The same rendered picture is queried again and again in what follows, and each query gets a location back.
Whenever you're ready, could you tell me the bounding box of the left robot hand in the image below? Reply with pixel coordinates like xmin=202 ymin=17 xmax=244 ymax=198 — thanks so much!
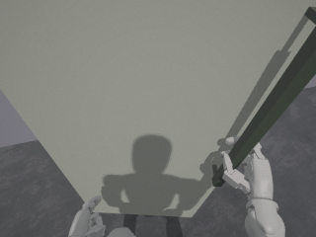
xmin=68 ymin=195 xmax=106 ymax=237

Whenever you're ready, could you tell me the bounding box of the fridge door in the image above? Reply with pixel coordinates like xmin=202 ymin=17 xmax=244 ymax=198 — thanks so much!
xmin=0 ymin=0 xmax=316 ymax=218

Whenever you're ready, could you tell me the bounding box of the left robot thigh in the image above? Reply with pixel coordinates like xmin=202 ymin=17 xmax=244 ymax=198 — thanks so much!
xmin=107 ymin=227 xmax=136 ymax=237

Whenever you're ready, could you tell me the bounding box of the right robot forearm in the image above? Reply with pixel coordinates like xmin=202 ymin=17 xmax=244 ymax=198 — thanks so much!
xmin=245 ymin=197 xmax=285 ymax=237

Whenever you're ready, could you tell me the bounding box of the handle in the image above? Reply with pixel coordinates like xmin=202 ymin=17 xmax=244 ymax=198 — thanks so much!
xmin=212 ymin=6 xmax=316 ymax=187

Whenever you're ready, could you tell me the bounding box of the right robot hand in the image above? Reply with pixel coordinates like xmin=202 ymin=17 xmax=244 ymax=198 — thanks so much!
xmin=219 ymin=136 xmax=274 ymax=200

